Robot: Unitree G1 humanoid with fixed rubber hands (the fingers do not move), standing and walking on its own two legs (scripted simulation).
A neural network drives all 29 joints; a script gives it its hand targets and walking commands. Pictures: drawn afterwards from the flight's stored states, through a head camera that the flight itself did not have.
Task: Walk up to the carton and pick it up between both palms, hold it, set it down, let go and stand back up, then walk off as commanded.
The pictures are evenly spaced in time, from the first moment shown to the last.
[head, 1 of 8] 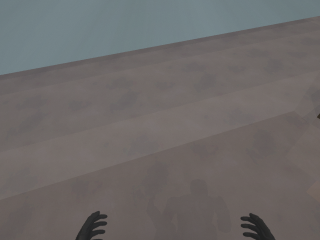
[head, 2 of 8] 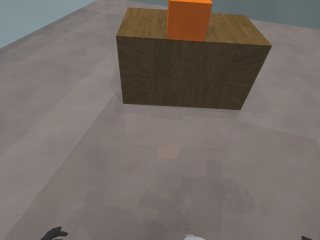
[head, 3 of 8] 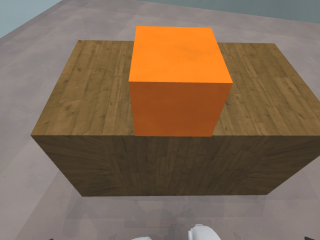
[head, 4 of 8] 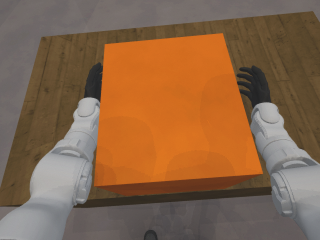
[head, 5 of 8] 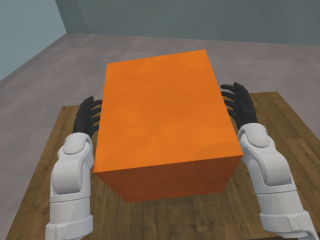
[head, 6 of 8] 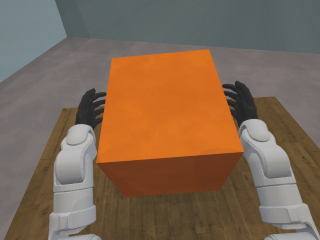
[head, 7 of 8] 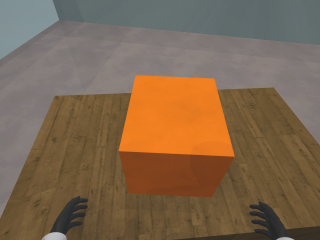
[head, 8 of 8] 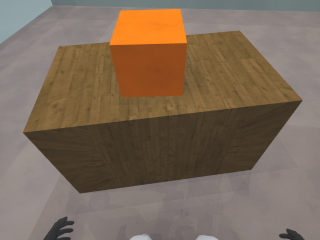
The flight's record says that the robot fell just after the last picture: no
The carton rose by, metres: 0.15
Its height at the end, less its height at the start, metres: +0.00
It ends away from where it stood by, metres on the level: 0.13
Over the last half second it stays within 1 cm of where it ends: yes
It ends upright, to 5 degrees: yes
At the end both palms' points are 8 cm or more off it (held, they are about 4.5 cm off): yes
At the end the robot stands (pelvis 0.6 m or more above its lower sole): yes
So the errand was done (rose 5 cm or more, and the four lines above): yes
